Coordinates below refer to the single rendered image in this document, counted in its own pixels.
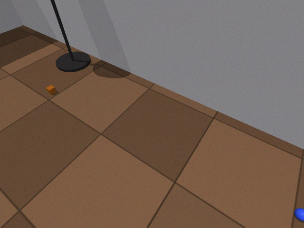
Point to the floor lamp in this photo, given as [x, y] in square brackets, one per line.
[72, 61]

